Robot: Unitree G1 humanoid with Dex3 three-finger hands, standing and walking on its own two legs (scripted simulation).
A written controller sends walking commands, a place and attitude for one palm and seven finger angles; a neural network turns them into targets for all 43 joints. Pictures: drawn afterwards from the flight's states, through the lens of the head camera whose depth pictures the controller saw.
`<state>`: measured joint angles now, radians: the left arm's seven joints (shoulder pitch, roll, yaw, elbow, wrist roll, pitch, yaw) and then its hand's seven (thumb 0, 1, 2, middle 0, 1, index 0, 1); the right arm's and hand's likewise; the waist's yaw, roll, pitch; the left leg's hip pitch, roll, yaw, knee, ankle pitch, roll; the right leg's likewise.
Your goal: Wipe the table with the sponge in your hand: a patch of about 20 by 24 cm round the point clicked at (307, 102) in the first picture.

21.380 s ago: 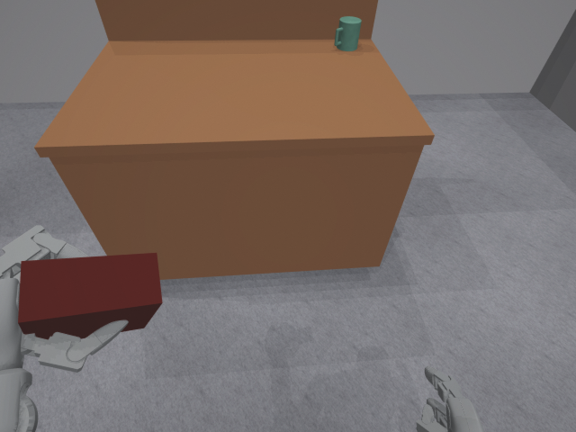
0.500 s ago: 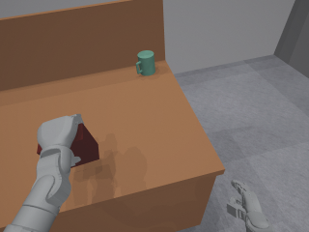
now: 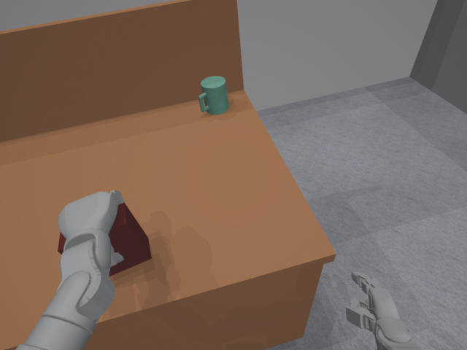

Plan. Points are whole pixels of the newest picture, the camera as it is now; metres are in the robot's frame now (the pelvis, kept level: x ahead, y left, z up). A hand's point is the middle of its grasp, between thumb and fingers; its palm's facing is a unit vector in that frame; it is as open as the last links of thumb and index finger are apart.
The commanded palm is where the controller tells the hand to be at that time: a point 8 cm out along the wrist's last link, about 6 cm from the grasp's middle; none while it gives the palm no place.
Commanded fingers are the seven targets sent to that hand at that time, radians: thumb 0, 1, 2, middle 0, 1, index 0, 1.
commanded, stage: move the sponge above the wiping area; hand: left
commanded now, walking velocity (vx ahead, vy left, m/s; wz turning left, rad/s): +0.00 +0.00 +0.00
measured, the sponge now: (113, 248) +0.27 +0.27 +0.03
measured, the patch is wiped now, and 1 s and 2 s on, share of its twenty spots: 0.00 0.00 0.00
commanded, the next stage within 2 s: lower the sponge onto the table in 1.94 s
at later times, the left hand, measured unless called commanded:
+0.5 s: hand (121, 249) +0.25 +0.24 +0.05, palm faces -0.13 -0.17 -0.98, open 9.3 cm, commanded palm +0.24 +0.24 +0.15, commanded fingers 0.00 0.10 1.30 -1.20 -1.60 -1.20 -1.60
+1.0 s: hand (124, 247) +0.25 +0.23 +0.06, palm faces -0.08 -0.14 -0.99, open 9.3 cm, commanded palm +0.24 +0.25 +0.15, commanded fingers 0.00 0.10 1.30 -1.20 -1.60 -1.20 -1.60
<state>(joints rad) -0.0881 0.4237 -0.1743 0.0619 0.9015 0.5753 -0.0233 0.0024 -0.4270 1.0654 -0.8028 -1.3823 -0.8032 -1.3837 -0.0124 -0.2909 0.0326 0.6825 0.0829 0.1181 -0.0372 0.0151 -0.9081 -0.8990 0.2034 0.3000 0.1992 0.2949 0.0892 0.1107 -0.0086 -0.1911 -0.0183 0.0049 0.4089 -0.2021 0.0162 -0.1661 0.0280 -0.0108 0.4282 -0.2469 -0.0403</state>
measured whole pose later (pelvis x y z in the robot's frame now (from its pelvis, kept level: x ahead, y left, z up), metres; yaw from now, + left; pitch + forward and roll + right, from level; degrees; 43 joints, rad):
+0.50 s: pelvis -0.01 +0.00 +0.00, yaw +0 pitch -2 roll +0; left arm -0.01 0.41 -0.21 -0.02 0.90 0.48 -0.07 0.00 -0.43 1.07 -0.80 -1.38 -0.80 -1.38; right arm -0.01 -0.29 0.03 0.66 0.06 0.10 -0.05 0.01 -0.91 -0.90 0.20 0.30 0.20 0.29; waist 0.10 0.12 0.00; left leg -0.19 -0.01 0.00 0.42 -0.20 0.01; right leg -0.17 0.03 -0.01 0.44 -0.25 -0.04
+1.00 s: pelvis -0.01 +0.00 +0.00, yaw -1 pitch -2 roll +0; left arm 0.01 0.42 -0.20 -0.05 0.93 0.35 -0.02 0.00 -0.43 1.07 -0.80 -1.38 -0.81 -1.38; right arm 0.01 -0.27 0.02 0.67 0.05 0.08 -0.06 0.01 -0.91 -0.90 0.20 0.30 0.20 0.29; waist 0.11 0.09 0.01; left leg -0.18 -0.01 0.01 0.43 -0.20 0.02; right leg -0.16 0.04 0.00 0.44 -0.24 -0.04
